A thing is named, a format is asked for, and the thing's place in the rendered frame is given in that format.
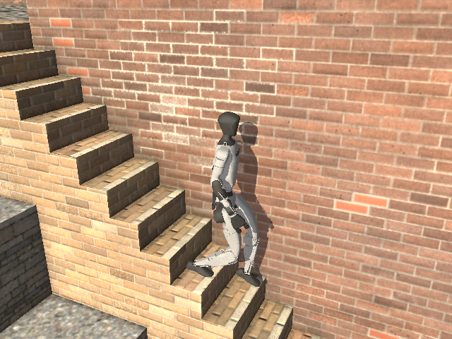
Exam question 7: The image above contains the right robot hand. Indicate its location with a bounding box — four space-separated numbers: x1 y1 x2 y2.
231 214 249 234

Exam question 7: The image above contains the humanoid robot torso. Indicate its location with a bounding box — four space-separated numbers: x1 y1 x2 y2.
215 141 239 209

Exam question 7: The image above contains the robot right thigh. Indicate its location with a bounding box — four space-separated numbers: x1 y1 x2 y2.
213 204 242 260

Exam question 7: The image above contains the right robot forearm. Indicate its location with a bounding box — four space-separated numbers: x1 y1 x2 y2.
212 180 237 218

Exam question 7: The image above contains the robot right upper arm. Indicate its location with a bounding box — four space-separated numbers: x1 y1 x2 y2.
210 146 230 186

